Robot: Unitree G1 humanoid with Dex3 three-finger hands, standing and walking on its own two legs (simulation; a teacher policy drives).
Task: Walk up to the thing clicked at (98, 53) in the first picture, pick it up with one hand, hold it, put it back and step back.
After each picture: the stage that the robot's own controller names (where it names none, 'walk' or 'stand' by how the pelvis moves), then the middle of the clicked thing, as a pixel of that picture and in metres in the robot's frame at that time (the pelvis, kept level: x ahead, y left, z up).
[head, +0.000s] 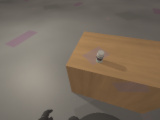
stand; (99, 56) +0.62 -0.05 -0.05
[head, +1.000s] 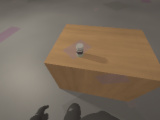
walk; (79, 50) +0.59 +0.16 -0.02
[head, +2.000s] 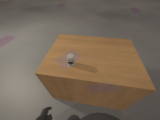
stand; (70, 60) +0.53 +0.22 -0.05
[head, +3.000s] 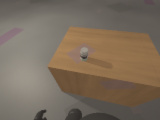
stand; (84, 54) +0.56 +0.10 -0.03
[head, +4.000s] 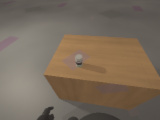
stand; (79, 61) +0.54 +0.13 -0.05
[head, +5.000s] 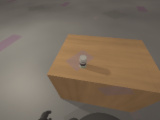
stand; (82, 61) +0.53 +0.10 -0.06
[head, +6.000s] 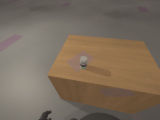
stand; (83, 62) +0.52 +0.10 -0.06
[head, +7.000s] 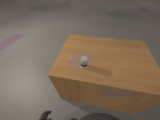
rise first; (84, 62) +0.53 +0.09 -0.06
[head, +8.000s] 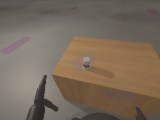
rise first; (86, 63) +0.53 +0.10 -0.05
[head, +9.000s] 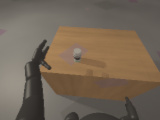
go down; (77, 55) +0.55 +0.09 -0.03
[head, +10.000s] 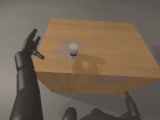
go down; (73, 51) +0.54 +0.10 +0.01
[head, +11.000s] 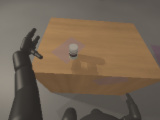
go down; (73, 52) +0.53 +0.10 +0.01
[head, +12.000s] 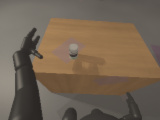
go down; (73, 51) +0.53 +0.10 +0.01
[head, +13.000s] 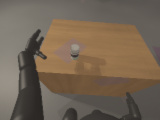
go down; (74, 52) +0.53 +0.09 +0.00
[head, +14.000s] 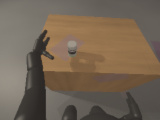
go down; (72, 49) +0.54 +0.10 +0.01
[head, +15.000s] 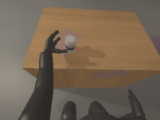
close; (70, 44) +0.54 +0.10 +0.03
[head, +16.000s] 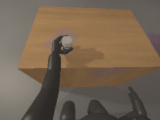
lift; (67, 45) +0.53 +0.10 +0.04
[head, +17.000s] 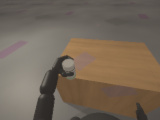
lift; (69, 69) +0.31 +0.16 +0.15
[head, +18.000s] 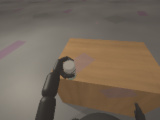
hold; (70, 70) +0.31 +0.15 +0.13
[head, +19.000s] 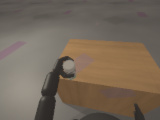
hold; (70, 70) +0.31 +0.15 +0.14
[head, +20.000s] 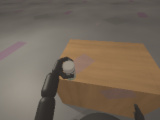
crouch; (69, 71) +0.31 +0.15 +0.13
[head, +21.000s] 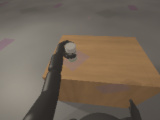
crouch; (71, 52) +0.44 +0.13 +0.15
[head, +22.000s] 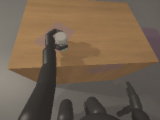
lower; (61, 42) +0.53 +0.11 +0.04
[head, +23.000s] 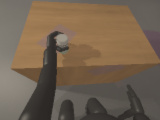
lower; (62, 44) +0.52 +0.12 +0.05
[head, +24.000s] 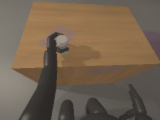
lower; (62, 45) +0.52 +0.12 +0.05
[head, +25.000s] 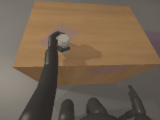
lower; (64, 44) +0.52 +0.11 +0.05
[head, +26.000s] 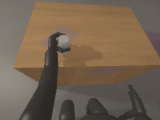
loosen; (64, 45) +0.52 +0.12 +0.05
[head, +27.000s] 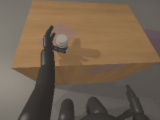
withdraw; (62, 44) +0.52 +0.12 +0.05
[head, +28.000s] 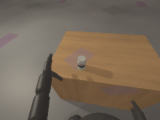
sink last; (81, 63) +0.48 +0.10 -0.01
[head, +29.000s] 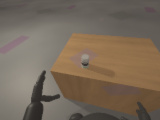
stand; (85, 61) +0.52 +0.11 -0.01
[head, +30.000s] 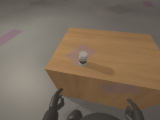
stand; (83, 58) +0.50 +0.10 +0.01
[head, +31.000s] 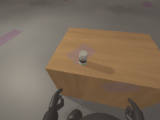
stand; (83, 58) +0.51 +0.10 +0.01
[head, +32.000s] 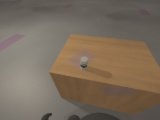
stand; (83, 63) +0.51 +0.10 -0.04
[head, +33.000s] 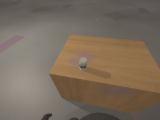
stand; (83, 64) +0.51 +0.10 -0.06
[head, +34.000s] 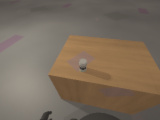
stand; (82, 65) +0.50 +0.10 -0.06
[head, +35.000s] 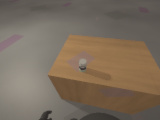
stand; (82, 65) +0.49 +0.10 -0.06
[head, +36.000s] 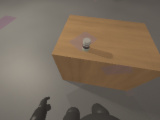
walk; (86, 44) +0.64 +0.08 -0.04
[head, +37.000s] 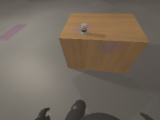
walk; (84, 29) +0.96 +0.19 -0.03
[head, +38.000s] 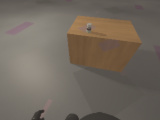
stand; (89, 28) +1.16 +0.09 -0.04
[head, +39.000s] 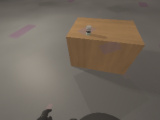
stand; (88, 30) +1.10 +0.11 -0.06
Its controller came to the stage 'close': yes
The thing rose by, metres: 0.20
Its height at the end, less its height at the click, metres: +0.00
